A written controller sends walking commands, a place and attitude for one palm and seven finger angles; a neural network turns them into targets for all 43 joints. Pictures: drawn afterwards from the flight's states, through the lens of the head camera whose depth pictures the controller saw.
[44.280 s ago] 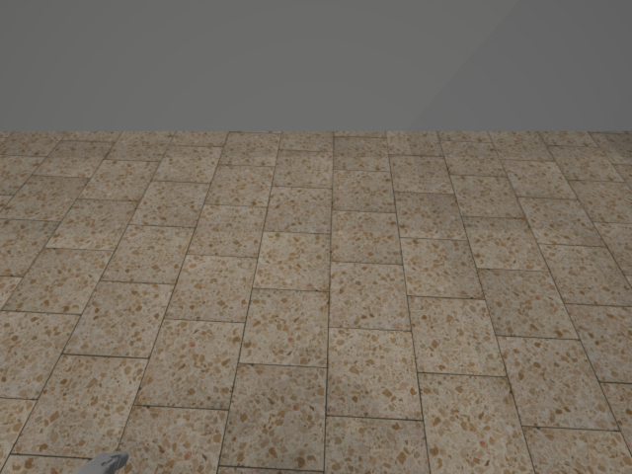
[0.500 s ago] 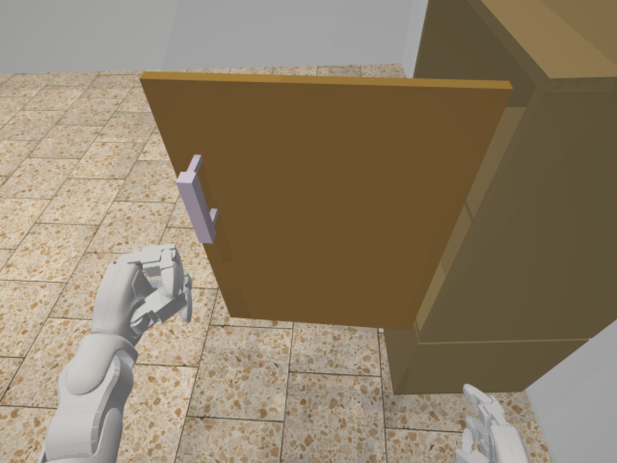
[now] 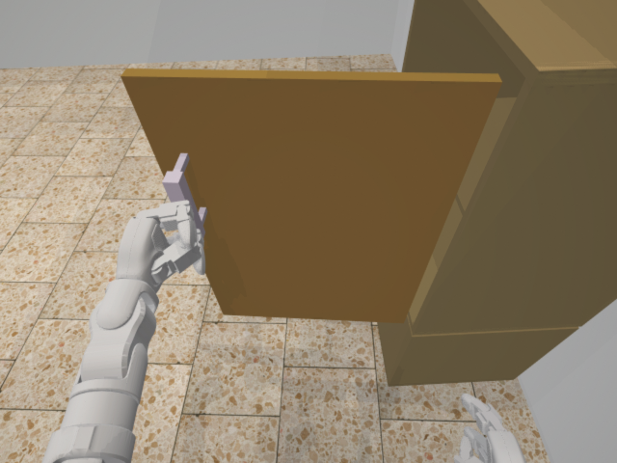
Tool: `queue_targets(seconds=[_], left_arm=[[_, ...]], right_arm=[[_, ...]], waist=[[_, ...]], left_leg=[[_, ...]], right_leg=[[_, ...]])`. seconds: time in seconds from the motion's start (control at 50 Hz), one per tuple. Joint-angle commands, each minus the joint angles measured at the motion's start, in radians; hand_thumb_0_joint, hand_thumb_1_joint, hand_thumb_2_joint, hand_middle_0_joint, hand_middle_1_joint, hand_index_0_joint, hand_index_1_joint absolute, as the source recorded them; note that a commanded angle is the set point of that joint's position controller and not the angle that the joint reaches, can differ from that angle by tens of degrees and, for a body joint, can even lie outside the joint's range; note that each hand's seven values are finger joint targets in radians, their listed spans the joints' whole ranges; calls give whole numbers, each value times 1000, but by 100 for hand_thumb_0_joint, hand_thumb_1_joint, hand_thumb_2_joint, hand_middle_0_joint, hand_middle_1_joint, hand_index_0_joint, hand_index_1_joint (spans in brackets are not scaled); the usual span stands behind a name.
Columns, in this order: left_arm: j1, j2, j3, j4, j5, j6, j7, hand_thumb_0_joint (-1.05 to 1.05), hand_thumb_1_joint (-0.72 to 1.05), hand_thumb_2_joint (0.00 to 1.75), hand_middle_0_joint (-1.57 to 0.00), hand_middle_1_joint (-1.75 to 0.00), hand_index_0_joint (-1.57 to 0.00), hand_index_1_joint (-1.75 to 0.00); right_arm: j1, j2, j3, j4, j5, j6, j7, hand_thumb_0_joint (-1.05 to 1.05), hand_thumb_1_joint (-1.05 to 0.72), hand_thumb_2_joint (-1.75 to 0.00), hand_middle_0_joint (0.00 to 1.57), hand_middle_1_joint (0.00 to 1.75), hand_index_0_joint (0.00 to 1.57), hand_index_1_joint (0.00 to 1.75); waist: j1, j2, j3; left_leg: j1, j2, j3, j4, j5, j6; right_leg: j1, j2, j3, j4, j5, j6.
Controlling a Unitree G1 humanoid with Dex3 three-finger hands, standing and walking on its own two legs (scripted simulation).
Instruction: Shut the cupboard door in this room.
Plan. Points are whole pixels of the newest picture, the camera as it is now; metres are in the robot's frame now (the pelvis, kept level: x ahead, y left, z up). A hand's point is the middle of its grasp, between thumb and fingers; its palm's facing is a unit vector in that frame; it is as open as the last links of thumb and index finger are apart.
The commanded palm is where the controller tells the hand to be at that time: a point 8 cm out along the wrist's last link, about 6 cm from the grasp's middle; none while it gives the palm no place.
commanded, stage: bring the fist close to the handle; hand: left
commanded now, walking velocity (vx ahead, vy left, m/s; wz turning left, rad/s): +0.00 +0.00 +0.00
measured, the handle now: (189, 199) +0.44 +0.20 +0.09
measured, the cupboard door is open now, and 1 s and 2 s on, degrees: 84 78 66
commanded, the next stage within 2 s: push the door shut along its arc in 0.38 s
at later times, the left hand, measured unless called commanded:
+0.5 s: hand (194, 250) +0.34 +0.17 +0.10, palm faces -0.01 -1.00 +0.00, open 3.1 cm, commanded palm +0.32 +0.22 +0.10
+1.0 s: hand (211, 213) +0.40 +0.16 +0.11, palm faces -0.12 -0.99 -0.02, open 3.1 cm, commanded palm +0.39 +0.20 +0.10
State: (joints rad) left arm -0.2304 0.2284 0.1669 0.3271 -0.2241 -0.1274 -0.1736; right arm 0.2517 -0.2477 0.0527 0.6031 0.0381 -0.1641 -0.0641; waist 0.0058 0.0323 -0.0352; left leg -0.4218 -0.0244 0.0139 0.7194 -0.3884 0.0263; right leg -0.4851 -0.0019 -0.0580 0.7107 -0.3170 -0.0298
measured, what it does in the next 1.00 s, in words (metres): stands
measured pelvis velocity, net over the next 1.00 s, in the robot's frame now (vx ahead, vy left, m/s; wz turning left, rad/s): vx -0.01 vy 0.00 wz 0.01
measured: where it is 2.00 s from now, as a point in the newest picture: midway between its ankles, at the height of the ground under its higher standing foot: outside the picture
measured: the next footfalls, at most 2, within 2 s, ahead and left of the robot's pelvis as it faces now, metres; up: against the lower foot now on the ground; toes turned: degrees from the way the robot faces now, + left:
none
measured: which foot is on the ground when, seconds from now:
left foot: down 0.00-1.00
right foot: down 0.00-1.00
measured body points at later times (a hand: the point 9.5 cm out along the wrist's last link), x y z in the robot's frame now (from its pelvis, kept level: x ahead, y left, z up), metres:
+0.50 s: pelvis +0.00 +0.00 +0.00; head +0.03 -0.02 +0.45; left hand +0.34 +0.22 +0.10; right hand +0.16 -0.24 -0.10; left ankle -0.01 +0.10 -0.72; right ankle +0.03 -0.10 -0.72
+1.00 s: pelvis -0.01 +0.00 +0.00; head +0.04 -0.01 +0.44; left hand +0.40 +0.21 +0.11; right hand +0.10 -0.25 -0.12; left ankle -0.01 +0.10 -0.72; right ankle +0.03 -0.10 -0.72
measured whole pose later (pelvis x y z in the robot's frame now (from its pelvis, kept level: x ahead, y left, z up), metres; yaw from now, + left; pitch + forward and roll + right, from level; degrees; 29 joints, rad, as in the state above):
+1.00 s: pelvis -0.01 +0.00 +0.00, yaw +1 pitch +8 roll +0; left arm -0.61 0.31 0.17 0.78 -0.22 -0.22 -0.30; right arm 0.29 -0.28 0.05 0.64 0.05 -0.10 -0.06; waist -0.03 0.03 -0.03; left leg -0.51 -0.03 0.01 0.75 -0.37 0.03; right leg -0.57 -0.01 -0.07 0.74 -0.30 -0.03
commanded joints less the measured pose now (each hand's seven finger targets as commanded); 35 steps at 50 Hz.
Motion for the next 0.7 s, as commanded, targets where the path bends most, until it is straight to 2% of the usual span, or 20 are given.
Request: queue_targets(seconds=[0.0,0.06,0.1,0.14,0.18,0.2,0.22,0.3,0.32,0.36,0.38,0.4,0.44,0.46,0.48,0.5,0.54,0.6,0.64,0.68], left_arm=[[-288,175,80,-149,-14,-84,-6,0,90,90,-130,-150,-130,-150],[-285,140,50,-177,-17,-91,-20,0,90,90,-130,-150,-130,-150],[-267,180,83,-171,-19,-94,-18,0,90,90,-130,-150,-130,-150],[-274,143,57,-207,-23,-98,-17,0,90,90,-130,-150,-130,-150],[-280,176,88,-197,-23,-100,-10,0,90,90,-130,-150,-130,-150],[-263,201,106,-194,-20,-101,-6,0,90,90,-130,-150,-130,-150],[-285,168,73,-214,-18,-104,-8,0,90,90,-130,-150,-130,-150],[-310,175,66,-225,-14,-116,-8,0,90,90,-130,-150,-130,-150],[-313,153,49,-232,-16,-118,-11,0,90,90,-130,-150,-130,-150],[-300,130,34,-222,-22,-116,-12,0,90,90,-130,-150,-130,-150],[-299,151,53,-214,-21,-116,-11,0,90,90,-130,-150,-130,-150],[-268,157,59,-181,-21,-107,-12,0,90,90,-130,-150,-130,-150],[-277,149,58,-170,-24,-98,-15,0,90,90,-130,-150,-130,-150],[-273,174,78,-172,-20,-97,-14,0,90,90,-130,-150,-130,-150],[-292,150,51,-174,-17,-96,-18,0,90,90,-130,-150,-130,-150],[-316,187,69,-172,-13,-96,-18,0,90,90,-130,-150,-130,-150],[-435,166,29,-162,-8,-102,-26,0,90,90,-130,-150,-130,-150],[-513,173,18,-140,-10,-120,-39,0,90,90,-130,-150,-130,-150],[-544,148,-6,-83,-15,-120,-49,0,90,90,-130,-150,-130,-150],[-564,167,10,12,-10,-112,-55,0,90,90,-130,-150,-130,-150]], right_arm=[[-32,-131,-60,-141,5,-38,-4,0,-90,-90,20,30,20,30],[-34,-126,-62,-152,9,-34,2,0,-90,-90,20,30,20,30],[-27,-134,-66,-150,8,-28,1,0,-90,-90,20,30,20,30],[-35,-127,-66,-158,9,-30,3,0,-90,-90,20,30,20,30],[-29,-132,-67,-148,9,-25,0,0,-90,-90,20,30,20,30],[-32,-135,-67,-148,8,-21,-2,0,-90,-90,20,30,20,30],[-39,-128,-65,-152,10,-22,-1,0,-90,-90,20,30,20,30],[-41,-130,-67,-144,11,-24,-6,0,-90,-90,20,30,20,30],[-43,-126,-65,-144,11,-27,-5,0,-90,-90,20,30,20,30],[-41,-125,-64,-141,11,-32,-5,0,-90,-90,20,30,20,30],[-39,-128,-67,-134,12,-31,-6,0,-90,-90,20,30,20,30],[-35,-133,-66,-135,9,-28,-6,0,-90,-90,20,30,20,30],[-44,-130,-63,-138,13,-25,-5,0,-90,-90,20,30,20,30],[-49,-131,-64,-140,14,-22,-5,0,-90,-90,20,30,20,30],[-49,-129,-60,-144,12,-21,-3,0,-90,-90,20,30,20,30],[-50,-135,-62,-143,13,-18,-7,0,-90,-90,20,30,20,30],[-49,-133,-57,-135,14,-19,-12,0,-90,-90,20,30,20,30],[-43,-136,-60,-127,14,-19,-19,0,-90,-90,20,30,20,30],[-37,-136,-55,-117,17,-21,-17,0,-90,-90,20,30,20,30],[-26,-142,-54,-104,16,-15,-16,0,-90,-90,20,30,20,30]], waist=[[11,-41,-280],[9,-19,-292],[15,-60,-293],[11,-48,-301],[6,-68,-279],[15,-64,-273],[6,-42,-279],[-2,-29,-279],[-2,-4,-285],[-4,-29,-279],[-4,-29,-278],[1,-66,-265],[1,-66,-248],[7,-41,-248],[1,-39,-249],[-3,-44,-249],[-30,-30,-237],[-35,-18,-286],[-40,-12,-282],[-43,-24,-258]], left_leg=[[11,9,-25,-102,268,-10],[27,9,-21,-107,285,-10],[18,11,-22,-107,290,-8],[29,9,-18,-110,289,-6],[16,9,-16,-112,274,-5],[7,8,-12,-111,264,-3],[17,8,-11,-116,260,-2],[36,10,-14,-113,255,-1],[42,9,-15,-117,257,-3],[48,10,-21,-118,263,-4],[48,11,-21,-118,259,-5],[34,11,-21,-119,249,-3],[13,7,-16,-125,226,-2],[11,7,-17,-127,219,-5],[17,6,-18,-128,224,-4],[19,10,-18,-122,216,-1],[23,10,-25,-122,189,-1],[54,11,-31,-111,212,-1],[52,11,-39,-114,202,-5],[32,10,-42,-112,184,-6]], right_leg=[[234,-12,43,-68,283,1],[233,-12,39,-64,306,0],[251,-11,40,-66,310,2],[250,-12,42,-67,318,4],[247,-11,45,-75,308,6],[259,-14,54,-81,297,7],[251,-15,53,-80,296,7],[239,-11,52,-84,282,6],[237,-12,48,-81,285,4],[230,-9,41,-80,292,5],[225,-8,40,-81,286,4],[234,-9,42,-87,276,6],[234,-14,47,-93,259,8],[232,-14,47,-92,245,5],[230,-13,45,-89,255,4],[228,-15,50,-92,242,6],[192,-14,47,-93,213,7],[194,-12,46,-82,230,3],[174,-11,38,-77,221,1],[149,-10,36,-78,203,0]])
